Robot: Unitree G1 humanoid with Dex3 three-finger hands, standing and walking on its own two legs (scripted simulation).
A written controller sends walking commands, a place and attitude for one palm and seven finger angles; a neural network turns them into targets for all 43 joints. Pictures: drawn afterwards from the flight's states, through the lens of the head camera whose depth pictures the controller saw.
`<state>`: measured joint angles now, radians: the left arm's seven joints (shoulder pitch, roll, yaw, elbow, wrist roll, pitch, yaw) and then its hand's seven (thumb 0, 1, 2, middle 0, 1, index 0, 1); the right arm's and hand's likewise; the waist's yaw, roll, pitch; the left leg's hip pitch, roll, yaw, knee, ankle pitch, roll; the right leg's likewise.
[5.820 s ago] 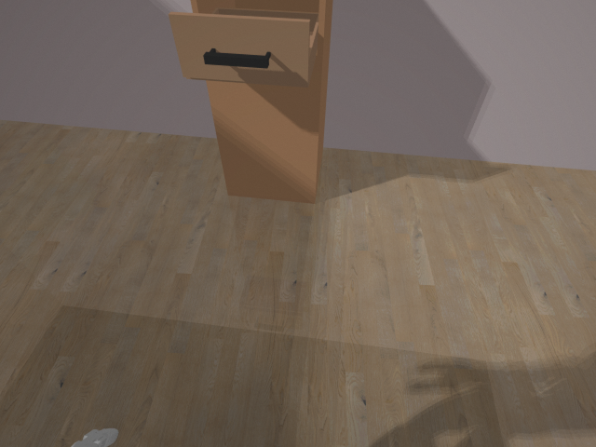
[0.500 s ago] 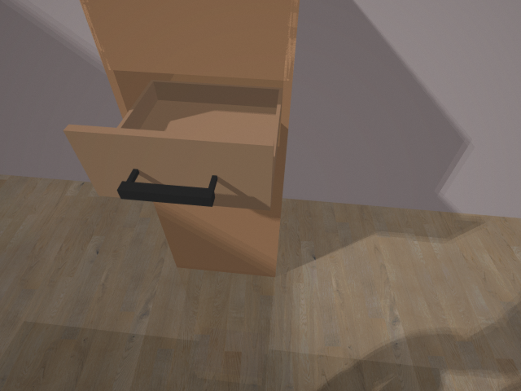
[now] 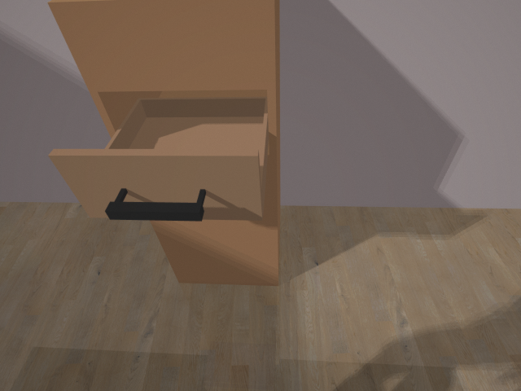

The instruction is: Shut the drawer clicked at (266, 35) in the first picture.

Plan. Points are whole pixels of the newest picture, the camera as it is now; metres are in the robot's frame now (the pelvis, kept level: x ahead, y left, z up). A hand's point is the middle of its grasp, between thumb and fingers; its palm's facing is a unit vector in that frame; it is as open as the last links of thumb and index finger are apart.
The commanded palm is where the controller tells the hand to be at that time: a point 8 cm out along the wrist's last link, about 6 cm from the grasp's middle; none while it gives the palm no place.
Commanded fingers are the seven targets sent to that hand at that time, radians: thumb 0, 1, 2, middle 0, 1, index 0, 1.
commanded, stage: look again from close up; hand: left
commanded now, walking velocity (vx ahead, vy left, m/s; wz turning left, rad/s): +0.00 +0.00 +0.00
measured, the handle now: (158, 202) +0.44 +0.22 +0.04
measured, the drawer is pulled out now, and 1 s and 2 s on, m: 0.23 0.23 0.23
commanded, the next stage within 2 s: shuffle to correct the standing spot in 0.12 s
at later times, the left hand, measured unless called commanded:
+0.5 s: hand out of the picture +0.01 +0.17 -0.17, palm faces +0.07 -0.98 -0.18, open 7.4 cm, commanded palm none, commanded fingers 0.00 0.90 0.90 -0.20 -0.30 -0.20 -0.30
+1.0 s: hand out of the picture +0.10 +0.20 -0.17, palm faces +0.04 -0.97 -0.26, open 7.3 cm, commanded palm none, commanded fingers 0.00 0.90 0.90 -0.20 -0.30 -0.20 -0.30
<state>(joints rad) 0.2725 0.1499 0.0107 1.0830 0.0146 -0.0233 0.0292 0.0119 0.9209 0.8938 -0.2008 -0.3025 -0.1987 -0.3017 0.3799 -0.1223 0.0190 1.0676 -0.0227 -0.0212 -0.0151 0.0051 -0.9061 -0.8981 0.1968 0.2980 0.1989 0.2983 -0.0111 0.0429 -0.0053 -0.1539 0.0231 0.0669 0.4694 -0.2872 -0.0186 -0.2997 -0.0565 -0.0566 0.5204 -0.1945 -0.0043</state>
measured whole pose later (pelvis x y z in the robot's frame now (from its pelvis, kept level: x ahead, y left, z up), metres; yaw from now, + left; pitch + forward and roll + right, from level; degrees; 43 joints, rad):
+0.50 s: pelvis +0.02 +0.00 +0.00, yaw +0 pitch -1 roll +1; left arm 0.32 0.13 0.03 1.10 0.02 0.00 0.01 0.01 0.91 0.89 -0.20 -0.30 -0.20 -0.30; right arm 0.36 -0.17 0.00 1.10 -0.03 -0.01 -0.02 0.00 -0.91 -0.90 0.20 0.30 0.20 0.30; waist 0.02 0.01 0.02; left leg -0.14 0.03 0.06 0.51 -0.35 -0.02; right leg -0.29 -0.05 -0.06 0.56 -0.26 -0.02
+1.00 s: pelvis +0.05 +0.01 +0.00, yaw -1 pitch -1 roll +1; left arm 0.19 0.17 0.04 1.05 0.02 0.00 0.05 0.01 0.92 0.89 -0.20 -0.30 -0.20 -0.30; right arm 0.25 -0.15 -0.02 1.08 -0.02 -0.01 -0.05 0.02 -0.93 -0.90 0.20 0.30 0.20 0.30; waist 0.01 0.01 0.07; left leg -0.08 0.02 0.08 0.46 -0.35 -0.02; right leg -0.27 -0.06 -0.04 0.58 -0.29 0.01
